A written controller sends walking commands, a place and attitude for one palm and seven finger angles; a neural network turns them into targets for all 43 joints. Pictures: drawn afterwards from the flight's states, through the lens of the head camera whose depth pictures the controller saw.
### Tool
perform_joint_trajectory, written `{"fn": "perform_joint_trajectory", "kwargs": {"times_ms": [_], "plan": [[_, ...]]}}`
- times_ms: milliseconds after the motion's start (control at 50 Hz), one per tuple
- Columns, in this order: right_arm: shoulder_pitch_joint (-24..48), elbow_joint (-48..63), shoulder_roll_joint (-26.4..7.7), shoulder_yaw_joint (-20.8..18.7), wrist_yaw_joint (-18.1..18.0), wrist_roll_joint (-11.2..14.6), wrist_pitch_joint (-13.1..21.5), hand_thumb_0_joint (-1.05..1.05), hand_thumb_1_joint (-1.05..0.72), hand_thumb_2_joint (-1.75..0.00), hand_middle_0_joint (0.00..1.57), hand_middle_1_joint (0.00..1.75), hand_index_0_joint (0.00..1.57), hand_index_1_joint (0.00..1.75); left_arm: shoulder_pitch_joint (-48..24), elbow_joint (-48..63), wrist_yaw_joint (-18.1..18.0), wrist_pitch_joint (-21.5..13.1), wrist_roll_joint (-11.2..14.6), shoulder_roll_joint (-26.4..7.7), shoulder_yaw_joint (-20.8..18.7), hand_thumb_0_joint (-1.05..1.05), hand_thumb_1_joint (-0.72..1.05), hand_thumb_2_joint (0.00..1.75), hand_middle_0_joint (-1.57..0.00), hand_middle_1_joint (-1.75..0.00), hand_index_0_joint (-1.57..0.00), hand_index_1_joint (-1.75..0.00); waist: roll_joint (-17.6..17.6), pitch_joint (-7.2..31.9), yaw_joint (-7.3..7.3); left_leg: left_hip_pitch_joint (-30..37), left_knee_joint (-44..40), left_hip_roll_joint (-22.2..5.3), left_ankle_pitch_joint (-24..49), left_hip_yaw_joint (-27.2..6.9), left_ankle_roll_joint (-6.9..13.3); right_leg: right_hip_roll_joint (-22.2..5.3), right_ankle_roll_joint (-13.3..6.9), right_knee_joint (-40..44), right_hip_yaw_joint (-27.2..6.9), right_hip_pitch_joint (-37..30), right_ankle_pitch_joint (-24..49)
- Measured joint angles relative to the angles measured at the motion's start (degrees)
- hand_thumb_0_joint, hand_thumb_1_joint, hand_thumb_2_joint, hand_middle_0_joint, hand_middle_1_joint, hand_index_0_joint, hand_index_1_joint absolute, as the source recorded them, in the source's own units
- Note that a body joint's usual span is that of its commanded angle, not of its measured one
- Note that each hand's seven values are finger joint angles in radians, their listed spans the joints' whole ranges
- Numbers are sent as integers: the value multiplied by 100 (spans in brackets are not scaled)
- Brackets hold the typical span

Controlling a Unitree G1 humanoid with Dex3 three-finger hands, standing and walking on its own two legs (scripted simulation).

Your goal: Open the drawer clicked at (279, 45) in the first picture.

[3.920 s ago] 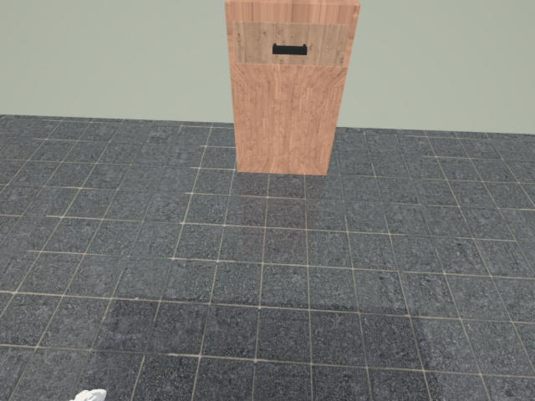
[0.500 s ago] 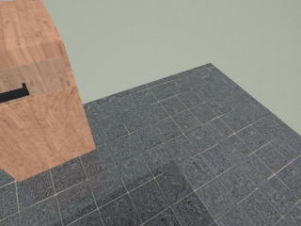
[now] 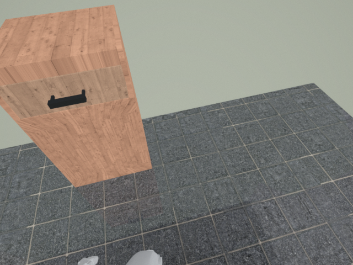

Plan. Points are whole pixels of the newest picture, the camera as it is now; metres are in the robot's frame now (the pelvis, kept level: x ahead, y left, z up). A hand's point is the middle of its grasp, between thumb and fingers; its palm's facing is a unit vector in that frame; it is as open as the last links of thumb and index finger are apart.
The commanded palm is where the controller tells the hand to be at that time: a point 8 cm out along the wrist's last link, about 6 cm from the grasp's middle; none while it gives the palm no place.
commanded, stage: turn to face it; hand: left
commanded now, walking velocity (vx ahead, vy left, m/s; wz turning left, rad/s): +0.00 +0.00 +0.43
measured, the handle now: (67, 97) +0.70 +0.45 -0.06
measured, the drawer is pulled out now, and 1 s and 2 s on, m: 0.00 0.00 0.00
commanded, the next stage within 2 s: take the last steps up to it in 0.36 s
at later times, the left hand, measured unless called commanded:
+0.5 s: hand out of the picture -0.02 +0.26 -0.17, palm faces +0.25 -0.93 -0.26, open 7.4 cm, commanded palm none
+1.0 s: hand out of the picture -0.06 +0.18 -0.17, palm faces +0.39 -0.91 -0.13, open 7.4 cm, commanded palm none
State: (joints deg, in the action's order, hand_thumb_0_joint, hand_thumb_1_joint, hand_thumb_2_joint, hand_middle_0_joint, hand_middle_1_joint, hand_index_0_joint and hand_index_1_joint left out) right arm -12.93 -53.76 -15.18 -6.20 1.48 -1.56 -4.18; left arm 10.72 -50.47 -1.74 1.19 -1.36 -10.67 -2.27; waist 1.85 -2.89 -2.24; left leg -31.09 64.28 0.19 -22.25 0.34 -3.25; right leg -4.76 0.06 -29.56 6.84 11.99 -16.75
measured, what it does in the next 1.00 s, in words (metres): steps to the left, turning left: left foot, then right foot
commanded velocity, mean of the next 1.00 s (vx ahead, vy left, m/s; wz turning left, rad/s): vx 0.17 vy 0.01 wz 0.16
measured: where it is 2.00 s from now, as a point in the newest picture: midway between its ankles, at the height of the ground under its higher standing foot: (153, 263)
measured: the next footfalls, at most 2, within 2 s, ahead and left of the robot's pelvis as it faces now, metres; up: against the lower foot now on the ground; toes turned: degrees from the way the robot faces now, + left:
left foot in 0.24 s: +0.01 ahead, +0.15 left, +0.00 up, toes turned +13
right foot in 0.64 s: +0.07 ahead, -0.08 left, +0.00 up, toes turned +8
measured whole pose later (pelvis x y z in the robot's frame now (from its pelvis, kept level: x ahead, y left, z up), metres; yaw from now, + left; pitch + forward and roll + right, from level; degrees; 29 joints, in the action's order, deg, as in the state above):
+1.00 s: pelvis +0.07 +0.07 +0.00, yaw +18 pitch +0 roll -1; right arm -14.2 -61.1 -10.3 -3.7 2.1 -1.4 -0.6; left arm 26.5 -64.8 -0.7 -2.7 -1.9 -6.1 -1.2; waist -0.4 -2.1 2.4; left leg -25.3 40.7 -5.2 -15.2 5.3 0.0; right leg -4.4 2.5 -20.5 9.0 0.9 -18.9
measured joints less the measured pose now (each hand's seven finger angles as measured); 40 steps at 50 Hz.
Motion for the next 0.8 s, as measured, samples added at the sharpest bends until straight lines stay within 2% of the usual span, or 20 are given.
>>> {"fn": "perform_joint_trajectory", "kwargs": {"times_ms": [80,160,200,220,240,260,300,360,420,520,580,620,640,680,700,740,800], "plan": [[179,9,-17,52,10,16,-36,1,-91,-90,20,30,19,30,89,-20,31,-32,-29,7,53,1,90,90,-20,-30,-20,-30,-135,-92,88,359,-540,-198,-178,156,-82,-225,46,-21,241,-62,-45],[456,41,7,138,14,49,-19,1,-91,-90,20,30,19,30,233,-104,64,-22,-58,-64,51,1,90,90,-20,-30,-20,-30,-259,-178,251,880,-1535,-233,-335,285,-28,-402,148,-194,422,20,-135],[583,90,38,189,10,62,40,1,-91,-90,20,30,19,30,320,-184,65,-1,-55,-144,17,1,90,90,-20,-30,-20,-30,-332,-204,320,1229,-2252,-204,-127,385,25,-484,230,-362,503,94,-215],[621,132,43,217,14,62,91,1,-91,-90,20,30,19,30,382,-223,65,18,-36,-190,-6,1,90,90,-20,-30,-20,-30,-352,-194,337,1462,-2771,-197,232,443,65,-521,283,-511,543,157,-290],[653,175,44,236,16,47,161,1,-91,-90,20,30,19,30,441,-257,71,52,-7,-241,-35,1,90,90,-20,-30,-20,-30,-355,-170,344,1579,-3079,-201,505,457,283,-549,324,-783,547,296,-370],[714,186,101,254,7,44,214,1,-91,-90,20,30,19,30,443,-316,65,109,9,-327,-66,1,90,90,-20,-30,-20,-30,-455,-209,375,1534,-2990,-148,467,470,423,-569,366,-1217,365,482,-765],[771,199,209,320,-26,42,288,1,-91,-90,20,30,19,30,440,-446,26,241,14,-457,-111,1,90,90,-20,-30,-20,-30,-541,-245,438,1535,-2901,-132,328,458,503,-405,399,-2166,-34,860,-1321],[750,181,327,387,-101,30,315,1,-90,-90,20,30,20,30,411,-583,38,303,26,-544,-159,1,91,90,-20,-30,-19,-30,-515,-217,442,1682,-3181,-137,438,356,480,-202,427,-2957,-276,1219,-1145],[691,114,392,428,-129,36,315,1,-90,-90,20,30,20,30,366,-581,69,276,38,-535,-156,1,91,90,-20,-30,-19,-30,-443,-196,438,1829,-3499,-100,636,259,507,-107,454,-2903,-359,1293,-883],[522,-31,454,435,-133,21,293,1,-90,-90,20,30,20,30,265,-539,72,236,43,-387,-104,1,91,90,-19,-30,-19,-30,-304,-128,367,1928,-3724,-9,779,139,503,24,442,-2153,-414,1066,-791],[358,-153,456,415,-130,-3,283,1,-90,-90,20,30,20,30,261,-550,99,148,27,-236,-48,1,91,90,-19,-30,-19,-30,-179,-34,300,1922,-3655,19,728,90,463,132,370,-1399,-356,697,-749],[198,-245,450,394,-126,7,283,1,-90,-90,20,30,20,30,324,-550,134,33,2,-148,-3,1,91,90,-19,-30,-19,-30,-115,61,273,1853,-3439,42,591,63,414,202,325,-603,-273,287,-454],[97,-278,453,382,-125,27,291,1,-90,-90,20,30,20,30,375,-540,143,-51,-25,-122,16,1,91,90,-19,-30,-19,-30,-122,124,270,1731,-3177,71,388,69,407,201,238,-214,-285,122,-357],[-52,-402,386,336,-110,28,241,1,-90,-90,20,30,20,30,420,-580,132,-153,-48,49,55,1,91,90,-20,-30,-19,-30,75,144,275,1387,-2270,18,-292,-44,402,276,10,-299,-147,91,-219],[-119,-476,366,319,-83,12,200,1,-90,-90,20,30,20,30,501,-589,125,-202,-45,120,70,1,91,90,-20,-30,-19,-30,107,175,295,1185,-1766,15,-376,-51,407,276,-57,-247,-100,17,-201],[-213,-595,346,286,-21,-17,173,1,-90,-90,20,30,20,30,709,-652,103,-279,-39,231,88,1,91,90,-20,-30,-20,-30,92,227,320,816,-980,-43,-116,24,391,251,-95,44,-60,-201,-117],[-304,-665,341,233,24,-28,219,1,-91,-90,20,30,20,30,1002,-837,92,-334,-27,349,124,1,91,90,-20,-30,-20,-30,36,250,276,437,-575,-240,494,135,305,209,-50,539,12,-536,43]]}}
